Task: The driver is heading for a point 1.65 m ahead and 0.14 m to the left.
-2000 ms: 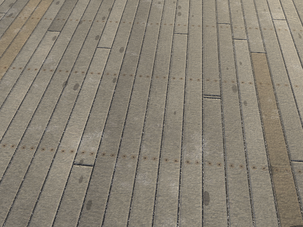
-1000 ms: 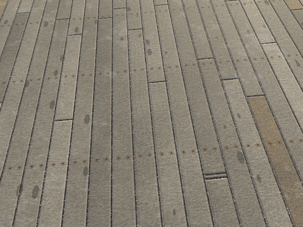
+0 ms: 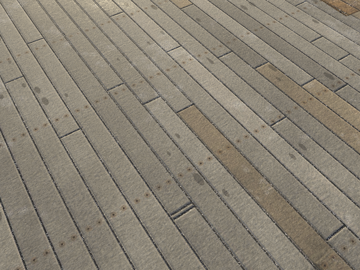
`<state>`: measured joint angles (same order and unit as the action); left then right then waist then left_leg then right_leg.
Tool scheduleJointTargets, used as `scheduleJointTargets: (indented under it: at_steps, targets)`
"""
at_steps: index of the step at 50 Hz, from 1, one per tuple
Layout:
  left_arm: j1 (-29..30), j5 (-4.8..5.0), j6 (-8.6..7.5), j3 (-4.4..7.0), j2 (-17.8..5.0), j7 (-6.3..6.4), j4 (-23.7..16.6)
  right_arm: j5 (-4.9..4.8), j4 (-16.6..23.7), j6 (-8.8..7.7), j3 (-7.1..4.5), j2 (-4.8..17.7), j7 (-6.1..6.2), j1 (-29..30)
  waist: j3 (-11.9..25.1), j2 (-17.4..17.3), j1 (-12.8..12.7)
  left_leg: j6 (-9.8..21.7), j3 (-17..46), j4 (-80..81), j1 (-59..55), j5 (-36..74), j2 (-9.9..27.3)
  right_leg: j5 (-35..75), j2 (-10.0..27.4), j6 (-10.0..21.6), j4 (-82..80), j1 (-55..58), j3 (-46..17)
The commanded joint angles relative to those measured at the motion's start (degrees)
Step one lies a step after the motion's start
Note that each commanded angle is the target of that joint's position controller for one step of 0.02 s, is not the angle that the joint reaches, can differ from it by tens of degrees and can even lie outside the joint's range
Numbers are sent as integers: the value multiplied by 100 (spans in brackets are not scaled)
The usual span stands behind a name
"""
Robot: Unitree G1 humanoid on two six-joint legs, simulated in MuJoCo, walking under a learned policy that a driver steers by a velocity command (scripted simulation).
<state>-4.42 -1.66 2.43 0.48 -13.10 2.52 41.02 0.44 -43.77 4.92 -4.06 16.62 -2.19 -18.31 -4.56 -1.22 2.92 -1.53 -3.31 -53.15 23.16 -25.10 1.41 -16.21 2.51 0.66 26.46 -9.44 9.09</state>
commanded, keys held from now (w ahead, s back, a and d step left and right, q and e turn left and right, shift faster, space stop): q+shift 0.30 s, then shift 0.04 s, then e+shift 0.34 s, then w+e+shift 0.32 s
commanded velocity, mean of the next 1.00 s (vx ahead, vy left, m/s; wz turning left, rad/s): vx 0.15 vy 0.00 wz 0.01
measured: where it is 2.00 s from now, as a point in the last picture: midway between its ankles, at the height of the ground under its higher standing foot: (149, 264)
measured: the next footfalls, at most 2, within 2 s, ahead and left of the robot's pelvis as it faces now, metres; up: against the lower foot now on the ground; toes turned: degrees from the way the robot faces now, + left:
left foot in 0.12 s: +0.02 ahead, +0.11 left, +0.00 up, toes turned +11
right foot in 0.70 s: +0.06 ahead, -0.05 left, +0.00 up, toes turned +13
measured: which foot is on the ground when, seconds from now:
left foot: up 0.00-0.10, down 0.12-0.70, up 0.72-1.00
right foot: down 0.00-0.12, up 0.14-0.68, down 0.70-1.00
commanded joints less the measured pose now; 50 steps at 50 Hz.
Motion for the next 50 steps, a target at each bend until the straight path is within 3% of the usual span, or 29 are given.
scheduleJointTargets:
  at_steps: [1,4,5,6,7,8,9,11,13,15,17,20,24,26,28,32,34,35,36,37,38,39,40,41,43,47,50]
  targets:
    - [-164,-28,-114,328,-1008,-38,-200,-14,677,-52,-74,300,-77,344,468,1098,-363,97,-135,633,-8,12,71,2469,1583,925,-471,344,-589]
    - [-161,15,-154,421,-1154,-145,-194,-50,800,-68,-121,348,-100,299,602,1022,-267,282,-332,1331,-474,162,-22,2263,1735,695,-35,247,-442]
    - [-128,70,-150,445,-1172,-179,-188,-24,781,-102,-135,338,-86,151,639,808,-101,364,-345,1917,-896,631,-96,1908,1667,465,385,-9,-217]
    - [-318,88,-146,460,-1108,-224,-118,54,668,-181,-198,525,-23,-165,737,148,73,500,193,2657,-1529,1323,-56,997,1367,110,1282,-517,59]
    - [-478,51,-108,377,-738,-272,-282,99,717,-277,-373,1357,85,-354,648,-1562,25,899,2426,3395,-2123,3100,1375,-1471,577,-330,2960,-1915,475]
    - [267,-17,1,295,-655,-207,-728,7,711,-294,-537,1853,71,-769,787,-1734,339,1902,3743,3436,-2064,4380,1990,-2517,-300,-421,3819,-2797,-618]
    - [282,-30,22,295,-775,-175,-667,-30,719,-282,-502,1612,83,-707,788,-861,286,1986,3302,3432,-2274,3697,1835,-2117,-71,-387,4201,-3020,-1062]
    - [131,53,-87,326,-870,-166,-495,-31,888,-184,-358,1170,182,166,382,-410,-96,1603,2521,3489,-1805,2691,1120,-952,117,-307,3873,-2900,-1231]
    - [-155,-54,-88,362,-994,-176,-361,-79,1025,-167,-287,971,211,505,583,-443,-229,1428,2226,3408,-1707,3141,768,-486,-7,-347,3779,-2562,-1156]
    - [-296,-39,-41,338,-925,-199,-329,-80,992,-201,-313,1055,178,349,747,-221,-222,1389,2267,3327,-1792,3297,680,-385,-101,-398,3586,-2504,-1195]
    - [-396,3,3,319,-891,-194,-280,-51,976,-220,-310,1071,190,281,785,-250,-176,1378,2292,3342,-1893,3121,667,-313,-137,-424,3275,-2546,-1167]
    - [-558,42,57,311,-899,-166,-136,32,925,-249,-174,825,233,249,805,-468,-99,1392,2145,3469,-1832,3071,740,-266,-92,-393,2931,-2294,-1049]
    - [-587,73,90,211,-680,-229,65,164,774,-345,116,355,271,464,636,-434,-100,1255,1744,3718,-1221,2447,740,-235,-40,-214,1851,-1173,-1002]
    - [-526,109,95,262,-867,-264,73,207,676,-357,62,668,309,474,399,-539,-55,1289,1717,3635,-1111,2312,831,-451,-257,-97,1667,-1011,-939]
    - [-555,132,62,311,-1000,-303,31,165,593,-332,6,865,355,432,292,-469,-77,1405,1788,3401,-1351,2894,1059,-773,-349,-2,1640,-1185,-941]
    - [-811,169,-27,290,-840,-346,18,72,527,-325,-12,820,436,601,463,-289,-231,1411,1598,2813,-1854,4274,1254,-906,-397,154,1089,-1019,-779]
    - [-985,161,-89,294,-814,-342,-7,34,509,-333,-48,862,464,748,543,-184,-429,1058,1201,2301,-1627,3898,1009,102,-412,303,-72,-423,-1027]
    - [-1389,62,-122,400,-1181,-325,53,89,657,-371,-37,780,435,873,832,312,-521,771,883,1549,-950,1887,552,-322,45,660,-661,229,-2145]
    - [-1810,77,-137,649,-1950,-363,145,177,1049,-395,73,426,364,1244,604,1433,-552,375,103,467,928,-722,-683,-969,1279,1458,-1118,1026,-4460]
    - [-2229,21,-141,660,-1832,-429,286,302,1118,-439,96,514,327,1479,383,1386,-832,394,713,-261,1851,-1398,-698,-2481,1631,1979,-1606,1129,-5535]
    - [-1994,51,-142,606,-1541,-428,229,252,1079,-506,71,621,255,1546,-29,941,-720,390,948,-520,2150,-773,-370,-3521,1459,1946,-1741,918,-5257]
    - [-1667,96,-151,564,-1382,-396,153,157,1031,-601,51,695,188,1607,-253,753,-607,315,909,-396,2131,-194,-222,-3247,1163,1714,-1819,628,-4822]
    - [-1562,106,-183,559,-1351,-356,121,154,998,-684,45,712,129,1631,-221,665,-563,203,856,-185,2015,204,-131,-2672,915,1535,-1856,617,-4465]
    - [-1573,107,-232,566,-1323,-330,132,227,930,-722,67,677,80,1604,-62,616,-580,72,796,-40,1860,558,-100,-2072,689,1446,-1819,727,-4141]
    - [-1785,131,-314,606,-1385,-339,202,269,896,-720,114,554,24,1649,192,505,-649,-113,659,188,1732,945,-151,-1412,439,1405,-1698,826,-3837]
    - [-1956,131,-397,682,-1494,-352,183,171,1074,-694,175,536,24,2180,83,726,-848,-359,557,1045,1571,1154,-201,-1156,263,1412,-1597,467,-3857]
    - [-1895,101,-433,737,-1618,-373,106,116,1250,-740,207,572,16,2501,24,881,-938,-367,563,1734,1036,1147,-290,-1093,205,1343,-1466,86,-4041]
